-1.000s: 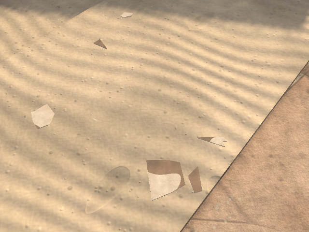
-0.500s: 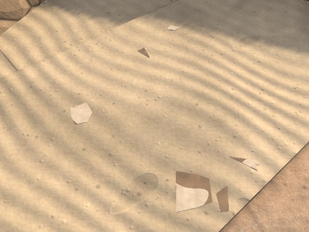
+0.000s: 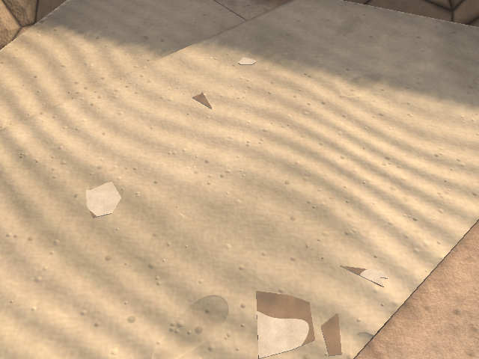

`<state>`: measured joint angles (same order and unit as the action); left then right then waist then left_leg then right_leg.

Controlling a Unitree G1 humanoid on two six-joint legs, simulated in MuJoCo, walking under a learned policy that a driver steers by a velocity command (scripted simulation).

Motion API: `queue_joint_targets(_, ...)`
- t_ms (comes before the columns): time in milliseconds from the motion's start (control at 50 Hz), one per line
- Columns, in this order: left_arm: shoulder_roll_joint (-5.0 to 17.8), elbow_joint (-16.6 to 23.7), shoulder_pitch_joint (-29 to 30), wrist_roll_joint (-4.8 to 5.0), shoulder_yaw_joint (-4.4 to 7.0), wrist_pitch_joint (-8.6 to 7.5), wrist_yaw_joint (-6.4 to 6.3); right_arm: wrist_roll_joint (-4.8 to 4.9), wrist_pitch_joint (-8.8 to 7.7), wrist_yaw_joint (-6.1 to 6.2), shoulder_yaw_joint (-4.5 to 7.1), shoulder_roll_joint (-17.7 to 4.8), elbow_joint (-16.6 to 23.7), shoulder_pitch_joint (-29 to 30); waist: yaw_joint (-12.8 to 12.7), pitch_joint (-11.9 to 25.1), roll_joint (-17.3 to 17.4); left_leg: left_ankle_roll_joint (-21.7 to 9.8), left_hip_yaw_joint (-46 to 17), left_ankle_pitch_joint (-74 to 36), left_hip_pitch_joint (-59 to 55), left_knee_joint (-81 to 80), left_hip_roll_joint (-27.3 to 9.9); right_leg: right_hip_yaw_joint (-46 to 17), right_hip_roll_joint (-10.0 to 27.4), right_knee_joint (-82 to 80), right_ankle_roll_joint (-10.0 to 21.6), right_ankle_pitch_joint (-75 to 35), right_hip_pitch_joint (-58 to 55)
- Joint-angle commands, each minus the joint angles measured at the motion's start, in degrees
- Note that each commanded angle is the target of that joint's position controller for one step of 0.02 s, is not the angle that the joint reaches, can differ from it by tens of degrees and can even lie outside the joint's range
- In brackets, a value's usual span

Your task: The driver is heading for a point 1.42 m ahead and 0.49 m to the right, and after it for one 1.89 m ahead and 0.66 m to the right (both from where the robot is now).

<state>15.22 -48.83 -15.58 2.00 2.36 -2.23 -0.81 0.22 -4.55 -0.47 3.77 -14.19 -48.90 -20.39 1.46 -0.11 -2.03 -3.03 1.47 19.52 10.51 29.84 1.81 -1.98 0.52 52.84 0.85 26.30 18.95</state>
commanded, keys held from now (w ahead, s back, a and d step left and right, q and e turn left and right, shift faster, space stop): w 0.88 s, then w+e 0.12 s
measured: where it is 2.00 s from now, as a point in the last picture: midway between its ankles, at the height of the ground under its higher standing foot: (278, 207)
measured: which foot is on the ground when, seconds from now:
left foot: down 0.00-0.38, up 0.40-0.80, down 0.82-1.00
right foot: up 0.00-0.28, down 0.30-0.82, up 0.84-1.00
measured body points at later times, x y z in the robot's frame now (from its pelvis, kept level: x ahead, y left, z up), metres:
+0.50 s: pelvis +0.24 -0.07 +0.02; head +0.27 -0.07 +0.46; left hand +0.38 +0.19 -0.10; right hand +0.27 -0.34 -0.12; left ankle +0.13 +0.08 -0.62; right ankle +0.30 -0.17 -0.72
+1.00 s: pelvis +0.44 -0.03 +0.05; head +0.44 -0.01 +0.50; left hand +0.67 +0.18 -0.05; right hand +0.35 -0.26 -0.09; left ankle +0.40 +0.05 -0.69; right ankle +0.50 -0.20 -0.60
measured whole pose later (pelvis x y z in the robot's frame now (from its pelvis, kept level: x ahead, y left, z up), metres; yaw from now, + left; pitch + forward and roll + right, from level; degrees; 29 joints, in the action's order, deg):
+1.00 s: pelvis +0.44 -0.03 +0.05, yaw -2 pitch -1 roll -1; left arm 13.0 -47.3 -0.5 2.5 1.9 -3.8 1.7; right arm -1.4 -5.2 -0.4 1.9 -11.1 -55.8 -30.9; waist 5.7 0.1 -1.8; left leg -3.0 8.7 16.9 6.6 24.7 -0.2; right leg -4.4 2.3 67.1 3.3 8.5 38.0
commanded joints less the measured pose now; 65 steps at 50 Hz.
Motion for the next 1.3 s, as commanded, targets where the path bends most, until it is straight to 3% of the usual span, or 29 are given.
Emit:
queue_joint_targets(20,4.98,6.82,7.67,0.37,1.13,-3.36,1.01,-0.21,-1.31,0.12,1.44,-7.54,1.32,-6.14,2.02,-4.45,6.31,-11.96,-29.30,0.07,-21.52,-18.36,-20.01,-2.44,3.69,15.93,2.14,-3.93,35.11)
queue_joint_targets(80,3.08,7.05,9.87,-0.59,0.92,-3.19,2.74,-0.43,-0.05,0.23,-0.05,-4.11,0.42,-6.99,1.66,-4.34,6.95,-8.70,-17.66,-16.05,-18.46,-20.23,-15.70,0.79,5.53,11.33,0.96,-12.21,32.26)
queue_joint_targets(160,-0.22,9.93,17.31,-1.09,-0.63,-2.77,3.66,-0.42,0.82,1.65,-0.01,-6.36,0.29,-7.38,2.82,-6.22,6.54,-7.81,-8.62,-21.37,-9.51,-22.86,-12.44,5.02,3.82,-4.45,-2.02,-21.40,24.24)
queue_joint_targets(260,2.20,12.36,22.11,-0.35,-0.30,-2.42,3.62,0.71,0.86,1.99,0.49,-8.54,-1.24,-9.99,2.80,-8.88,8.69,-6.78,-7.52,-23.10,-11.26,-24.36,-15.85,5.34,1.54,-17.95,0.08,-25.13,17.24)
queue_joint_targets(300,4.12,12.47,19.24,-0.61,0.61,-2.47,3.50,0.78,1.34,1.83,0.79,-9.62,-1.56,-9.49,-0.14,-6.05,10.40,-5.91,-6.72,-39.41,-13.64,-19.30,-16.91,7.40,-0.79,-18.75,2.61,-19.73,11.11)
queue_joint_targets(340,6.41,10.35,11.86,-0.56,2.61,-2.74,3.36,0.64,1.90,1.38,-0.66,-5.30,-3.45,-16.10,-2.75,6.63,7.91,-2.25,-2.04,-65.52,-7.21,0.93,-12.84,10.52,-4.61,-17.89,5.29,-21.20,-14.25)
queue_joint_targets(360,6.34,8.05,3.93,0.13,3.57,-2.34,3.42,1.09,1.51,1.11,-0.66,-7.04,-4.03,-15.52,-6.91,12.83,9.09,-0.27,-2.61,-61.88,4.66,11.35,-12.48,5.87,-2.23,-18.63,6.51,-24.19,-32.12)
queue_joint_targets(380,8.70,4.29,-6.16,0.63,4.98,-1.11,2.97,0.97,0.89,0.69,-0.49,-8.23,-3.09,-11.44,-11.63,17.10,4.26,2.06,-1.67,-39.99,17.06,26.08,-8.19,-4.11,4.95,-22.69,8.75,-18.59,-45.55)
queue_joint_targets(400,9.57,1.61,-11.57,-0.26,4.58,-0.43,2.44,0.67,0.09,0.21,-1.45,-4.82,-1.42,-9.80,-10.65,23.15,-5.84,2.16,-5.41,8.88,23.57,43.08,-3.75,-21.85,17.84,-27.48,12.85,-12.44,-50.60)
queue_joint_targets(420,6.73,2.01,-9.70,-1.36,3.60,-0.26,1.71,1.03,-0.60,0.04,-0.30,-8.01,-0.33,-3.04,-11.84,18.86,-0.03,0.32,-10.83,12.42,23.52,47.91,-5.21,-18.96,17.89,-29.38,10.90,-16.10,-41.01)
queue_joint_targets(440,6.37,2.36,-4.42,-1.55,3.19,-0.66,1.62,2.39,-0.61,0.27,0.25,-7.84,2.15,1.58,-8.54,10.60,0.44,-0.36,-8.72,9.55,25.64,46.44,-6.12,-14.13,16.20,-31.93,9.09,-17.51,-31.98)
queue_joint_targets(480,1.29,2.48,3.59,-1.26,1.85,-1.42,2.40,2.16,0.80,1.35,0.19,-5.06,3.21,3.27,-3.17,3.24,-0.12,-0.78,-5.04,6.89,23.98,42.40,-7.73,-7.13,13.07,-35.94,6.67,-16.23,-18.53)
queue_joint_targets(500,1.95,2.40,6.85,-1.09,1.68,-1.41,2.51,2.49,2.52,1.44,-0.37,-2.33,3.58,-0.53,1.01,2.41,-4.24,0.02,-4.49,7.29,22.00,43.49,-7.91,-8.62,15.30,-39.97,7.77,-9.50,-12.42)
queue_joint_targets(540,4.81,2.36,9.97,-0.76,2.12,-2.22,2.76,1.66,4.54,1.42,-0.37,-2.42,4.29,-1.69,4.30,-0.50,-3.70,0.96,-3.38,7.07,18.78,42.60,-8.48,-8.67,17.38,-46.69,8.66,-6.22,-2.90)
queue_joint_targets(620,7.53,1.52,11.08,-2.08,2.77,-3.26,1.48,0.31,5.51,1.63,1.27,-6.82,3.15,-1.90,6.96,0.40,-4.33,2.25,0.17,-3.09,16.68,39.23,-8.40,2.50,13.26,-48.25,7.12,-13.03,-2.32)
queue_joint_targets(720,8.85,0.20,10.32,-1.31,2.94,-2.17,1.11,0.74,5.12,0.83,1.38,-5.80,4.02,3.86,6.23,-0.08,-4.04,1.47,3.47,0.64,11.64,23.67,-8.52,5.88,14.15,-46.02,7.13,-10.68,-7.81)
queue_joint_targets(780,8.72,0.00,13.61,-0.75,2.74,-0.98,1.33,0.92,5.02,0.85,2.35,-6.35,1.96,-4.06,10.25,-0.31,-3.54,-0.49,7.15,5.63,4.46,13.07,-6.32,7.04,14.76,-35.24,7.59,-15.68,-8.70)
queue_joint_targets(800,6.58,0.48,15.85,-1.10,2.09,-0.28,0.99,0.36,4.51,0.79,3.38,-7.33,-2.38,-14.47,14.65,1.83,1.86,-1.63,9.64,4.81,-4.96,4.00,-2.30,10.52,10.33,-19.23,6.42,-23.27,-6.44)
queue_joint_targets(820,2.42,1.38,17.74,-2.04,0.37,0.07,1.39,-0.32,4.19,0.53,3.67,-7.62,-6.03,-22.64,16.93,2.45,11.71,-2.89,1.62,2.71,-13.84,3.13,-5.53,10.37,5.49,5.25,3.25,-9.53,5.69)
queue_joint_targets(840,-5.39,4.69,15.35,-0.56,-1.35,-0.76,2.35,-1.32,2.36,-0.22,1.79,-9.15,-4.49,-16.17,6.66,-1.88,25.21,-10.89,-30.02,19.45,-10.57,-10.26,-14.09,4.07,-3.68,24.20,1.95,9.03,26.96)
queue_joint_targets(860,-1.85,5.78,12.58,2.97,-0.94,-2.55,3.03,-1.20,0.40,-1.38,1.37,-9.44,0.01,-5.95,0.78,-3.98,19.14,-17.30,-49.75,29.55,-3.68,-24.58,-23.83,-4.45,-3.44,30.33,4.67,3.20,32.30)
queue_joint_targets(880,3.33,5.81,14.65,3.68,0.12,-3.38,3.51,-0.68,-0.59,-1.65,0.64,-7.96,1.19,-2.31,-0.55,-8.15,9.29,-16.01,-43.99,33.26,0.55,-25.15,-25.95,-4.69,0.60,29.45,6.34,-2.42,33.81)
queue_joint_targets(900,4.66,5.02,14.17,2.15,0.42,-3.40,3.32,-0.23,-1.07,-1.59,0.10,-7.12,1.51,0.31,-1.93,-8.98,3.48,-12.67,-34.82,26.58,3.29,-24.55,-23.92,-4.99,3.22,25.71,6.19,-8.84,31.50)
queue_joint_targets(960,4.31,2.86,14.50,0.57,1.18,-1.77,2.15,-2.11,-2.83,0.13,-0.87,-4.27,-0.33,-0.55,-1.44,-7.00,4.19,-6.48,-14.62,0.97,1.43,-24.48,-17.74,-6.44,4.86,15.70,2.67,-20.71,25.01)
queue_joint_targets(1020,1.34,3.46,18.09,-0.12,1.13,-1.07,2.72,-1.76,-3.01,2.01,-0.81,-3.74,-3.28,-8.43,1.31,-4.69,3.28,-3.91,-1.25,-21.27,-8.34,-22.22,-14.69,-4.62,2.40,6.42,1.04,-26.98,27.31)
queue_joint_targets(1120,-2.09,7.35,27.15,0.10,0.15,-1.09,4.45,-1.41,-2.01,3.74,-0.64,-4.35,-3.97,-10.78,4.62,-5.96,6.00,-1.51,8.36,-24.48,-11.07,-24.35,-13.20,4.24,1.35,-13.11,0.00,-34.82,21.39)
queue_joint_targets(1180,-1.05,8.87,28.81,0.10,0.34,-1.41,5.46,-0.99,-1.19,3.49,0.03,-5.52,-4.96,-11.50,4.63,-8.21,7.23,-2.13,10.58,-34.49,-16.65,-22.04,-15.49,7.14,0.23,-18.76,2.13,-31.03,20.85)
queue_joint_targets(1240,2.19,9.59,25.17,0.06,1.68,-1.70,6.08,-0.55,0.07,3.69,1.13,-8.23,-4.36,-8.85,0.32,-4.65,11.04,-1.65,11.90,-65.07,-22.88,-11.49,-17.42,11.15,-3.66,-19.91,6.15,-23.41,15.93)
queue_joint_targets(1300,9.72,3.91,0.14,-0.05,5.55,-0.59,4.67,-0.48,0.96,3.78,2.08,-10.78,-2.08,-2.35,-12.85,7.31,9.96,0.91,11.67,-65.03,-11.67,20.86,-15.04,5.62,-5.13,-24.63,11.46,-24.24,-14.38)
